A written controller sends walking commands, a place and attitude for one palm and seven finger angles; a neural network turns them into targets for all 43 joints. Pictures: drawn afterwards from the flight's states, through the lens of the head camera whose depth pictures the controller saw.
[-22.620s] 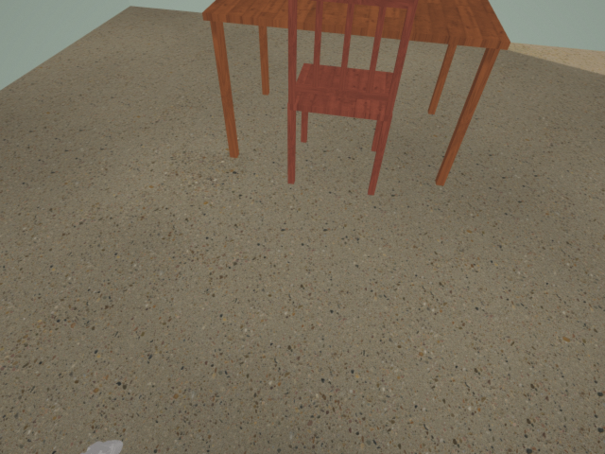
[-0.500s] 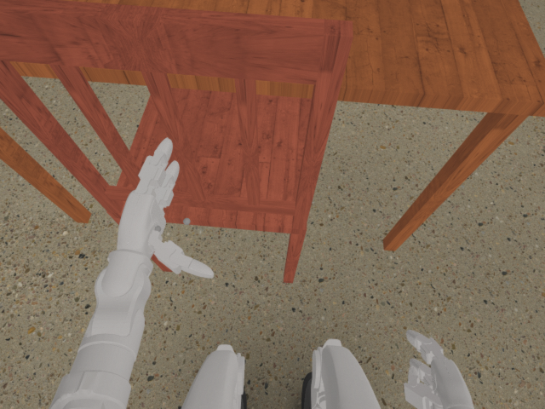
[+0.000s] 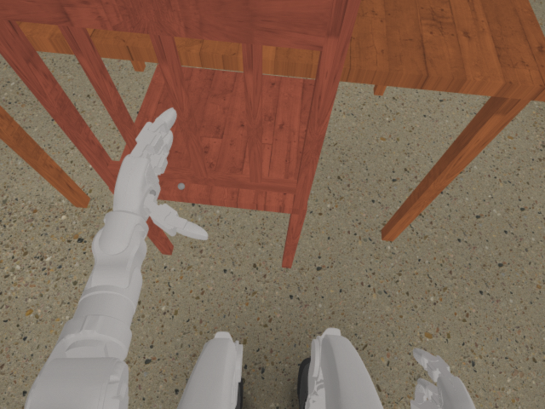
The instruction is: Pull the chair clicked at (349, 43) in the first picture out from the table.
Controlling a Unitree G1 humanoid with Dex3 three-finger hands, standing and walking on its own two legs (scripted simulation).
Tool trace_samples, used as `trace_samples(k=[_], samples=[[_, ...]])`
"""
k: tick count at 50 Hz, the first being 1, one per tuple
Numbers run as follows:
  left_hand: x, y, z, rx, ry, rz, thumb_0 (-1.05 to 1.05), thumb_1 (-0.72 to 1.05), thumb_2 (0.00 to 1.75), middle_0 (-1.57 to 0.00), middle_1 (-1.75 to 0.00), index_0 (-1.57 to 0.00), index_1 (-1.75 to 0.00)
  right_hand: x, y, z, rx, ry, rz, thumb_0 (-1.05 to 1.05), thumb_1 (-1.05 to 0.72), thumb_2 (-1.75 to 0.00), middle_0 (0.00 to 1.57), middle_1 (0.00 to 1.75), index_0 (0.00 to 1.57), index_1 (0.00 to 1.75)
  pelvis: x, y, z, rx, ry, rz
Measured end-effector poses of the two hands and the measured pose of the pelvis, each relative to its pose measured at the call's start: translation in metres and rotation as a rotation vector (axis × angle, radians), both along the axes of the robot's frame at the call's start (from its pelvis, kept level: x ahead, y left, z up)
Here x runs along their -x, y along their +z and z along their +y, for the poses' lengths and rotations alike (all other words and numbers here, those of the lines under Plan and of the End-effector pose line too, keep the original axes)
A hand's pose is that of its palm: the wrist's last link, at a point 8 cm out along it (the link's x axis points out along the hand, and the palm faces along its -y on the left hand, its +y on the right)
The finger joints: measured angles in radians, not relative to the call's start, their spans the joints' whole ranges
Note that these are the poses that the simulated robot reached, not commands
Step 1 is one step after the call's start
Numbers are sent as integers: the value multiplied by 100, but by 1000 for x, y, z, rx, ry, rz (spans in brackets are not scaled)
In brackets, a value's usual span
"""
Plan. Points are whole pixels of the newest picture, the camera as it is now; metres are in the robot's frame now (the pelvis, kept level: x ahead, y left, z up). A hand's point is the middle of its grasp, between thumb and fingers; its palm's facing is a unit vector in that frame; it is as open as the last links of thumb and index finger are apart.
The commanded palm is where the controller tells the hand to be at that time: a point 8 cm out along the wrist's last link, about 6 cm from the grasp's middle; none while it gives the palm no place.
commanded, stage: aim the fingers beside a spindle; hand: left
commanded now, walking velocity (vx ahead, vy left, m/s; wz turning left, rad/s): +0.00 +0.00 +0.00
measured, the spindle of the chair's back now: (186, 120) +0.53 +0.15 +0.04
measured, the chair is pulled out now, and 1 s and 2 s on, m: -0.01 -0.01 -0.01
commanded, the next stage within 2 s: none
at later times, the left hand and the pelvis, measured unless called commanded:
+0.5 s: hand (181, 186) +0.42 +0.14 +0.03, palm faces -0.12 -0.99 -0.06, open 16.4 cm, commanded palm +0.40 +0.19 +0.03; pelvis +0.00 +0.01 +0.00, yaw -1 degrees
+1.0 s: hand (181, 198) +0.40 +0.14 +0.03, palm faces -0.11 -0.99 -0.06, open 16.9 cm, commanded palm +0.38 +0.20 +0.03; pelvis +0.04 +0.00 +0.01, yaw -1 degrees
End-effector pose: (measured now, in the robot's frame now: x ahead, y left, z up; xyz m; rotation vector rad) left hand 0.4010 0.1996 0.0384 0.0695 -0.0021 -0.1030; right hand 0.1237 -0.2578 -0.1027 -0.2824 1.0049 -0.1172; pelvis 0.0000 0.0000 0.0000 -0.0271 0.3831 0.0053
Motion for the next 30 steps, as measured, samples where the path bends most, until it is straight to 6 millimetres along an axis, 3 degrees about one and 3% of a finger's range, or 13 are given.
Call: trace_samples(k=[15,30], samples=[[-2,-3,1,7,-8,-21,-1,-50,30,-7,-8,-20,-18,20,-1,9,3,-5,37,1,-91,-89,21,29,21,30,4,-3,11,1,-7,2],[1,-6,-3,13,-17,24,-1,-50,30,-7,-8,-15,-14,-10,7,19,-24,0,2,1,-91,-89,21,29,21,30,-12,4,14,2,-16,5]])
